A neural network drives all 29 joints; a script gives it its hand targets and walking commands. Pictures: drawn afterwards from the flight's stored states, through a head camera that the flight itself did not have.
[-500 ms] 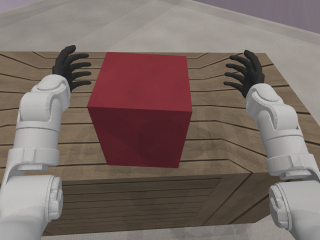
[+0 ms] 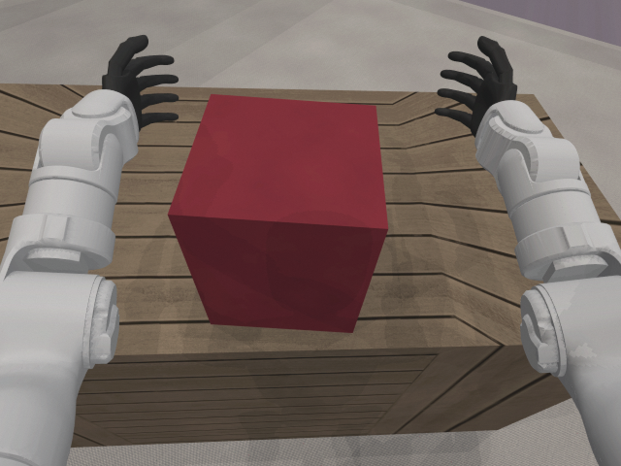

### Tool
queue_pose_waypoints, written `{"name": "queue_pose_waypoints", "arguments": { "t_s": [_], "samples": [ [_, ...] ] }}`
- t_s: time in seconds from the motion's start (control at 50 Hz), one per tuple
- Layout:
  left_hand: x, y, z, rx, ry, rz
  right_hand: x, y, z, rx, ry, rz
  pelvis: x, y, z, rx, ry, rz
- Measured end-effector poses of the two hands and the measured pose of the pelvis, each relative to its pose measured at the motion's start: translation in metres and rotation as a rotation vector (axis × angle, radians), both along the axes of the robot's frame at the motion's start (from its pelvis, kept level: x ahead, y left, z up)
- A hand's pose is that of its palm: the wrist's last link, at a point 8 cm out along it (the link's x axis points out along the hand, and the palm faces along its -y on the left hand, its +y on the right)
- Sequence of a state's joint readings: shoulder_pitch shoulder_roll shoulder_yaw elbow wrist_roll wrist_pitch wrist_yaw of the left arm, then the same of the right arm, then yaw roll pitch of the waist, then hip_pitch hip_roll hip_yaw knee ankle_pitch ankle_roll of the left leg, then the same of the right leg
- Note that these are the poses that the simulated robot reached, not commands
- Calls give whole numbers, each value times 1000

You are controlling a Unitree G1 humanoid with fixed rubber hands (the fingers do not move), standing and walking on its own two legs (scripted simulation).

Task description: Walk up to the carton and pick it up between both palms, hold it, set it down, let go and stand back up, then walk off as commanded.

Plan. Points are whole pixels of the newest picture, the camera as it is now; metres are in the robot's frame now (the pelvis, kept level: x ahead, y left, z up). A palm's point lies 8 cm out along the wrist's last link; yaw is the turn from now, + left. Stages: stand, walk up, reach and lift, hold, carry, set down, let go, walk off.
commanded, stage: reach and lift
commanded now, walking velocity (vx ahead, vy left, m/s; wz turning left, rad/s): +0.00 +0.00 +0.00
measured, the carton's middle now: (287, 222) +0.42 +0.03 +0.06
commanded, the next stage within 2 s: none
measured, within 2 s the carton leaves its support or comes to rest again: neither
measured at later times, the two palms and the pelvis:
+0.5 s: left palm (156, 176) +0.44 +0.19 +0.12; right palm (453, 182) +0.43 -0.19 +0.13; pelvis -0.01 +0.00 +0.00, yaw +1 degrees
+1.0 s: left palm (169, 197) +0.45 +0.19 +0.08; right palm (429, 186) +0.44 -0.16 +0.11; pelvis -0.01 +0.00 -0.01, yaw +1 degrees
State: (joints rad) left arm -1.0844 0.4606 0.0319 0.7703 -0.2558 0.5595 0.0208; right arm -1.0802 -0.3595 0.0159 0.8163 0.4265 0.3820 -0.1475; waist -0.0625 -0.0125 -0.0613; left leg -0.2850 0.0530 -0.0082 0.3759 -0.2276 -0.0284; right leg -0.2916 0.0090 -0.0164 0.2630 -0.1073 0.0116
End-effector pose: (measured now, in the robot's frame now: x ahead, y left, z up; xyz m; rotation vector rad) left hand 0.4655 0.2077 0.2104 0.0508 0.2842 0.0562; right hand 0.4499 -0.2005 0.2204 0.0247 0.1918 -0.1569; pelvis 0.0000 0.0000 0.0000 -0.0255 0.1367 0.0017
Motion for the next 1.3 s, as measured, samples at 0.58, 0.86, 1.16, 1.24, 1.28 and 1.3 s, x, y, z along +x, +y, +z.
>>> {"name": "queue_pose_waypoints", "arguments": {
  "t_s": [0.58, 0.86, 1.16, 1.24, 1.28, 1.3],
  "samples": [
    [-23, -23, -97, -3, 49, 7, -21, 18, -102, -6, 106, -11, -20, -1, -6, -3, 83, 14],
    [-23, -15, -120, -4, 25, 50, -13, 32, -105, -38, 93, 4, -18, -4, -13, 5, 153, 12],
    [-9, -35, -117, -2, -19, -17, -2, 46, -113, -14, 61, 25, -9, 2, -12, -11, 172, 11],
    [-6, -42, -113, -12, -13, -20, 0, 52, -114, -15, 66, 32, -8, 3, -11, -6, 161, 6],
    [-5, -46, -113, -12, -10, -25, 0, 56, -116, -8, 68, 32, -7, 4, -10, -5, 157, 7],
    [-5, -47, -114, -14, -7, -21, -1, 56, -117, -3, 65, 21, -7, 4, -10, -5, 155, 7]
  ]
}}
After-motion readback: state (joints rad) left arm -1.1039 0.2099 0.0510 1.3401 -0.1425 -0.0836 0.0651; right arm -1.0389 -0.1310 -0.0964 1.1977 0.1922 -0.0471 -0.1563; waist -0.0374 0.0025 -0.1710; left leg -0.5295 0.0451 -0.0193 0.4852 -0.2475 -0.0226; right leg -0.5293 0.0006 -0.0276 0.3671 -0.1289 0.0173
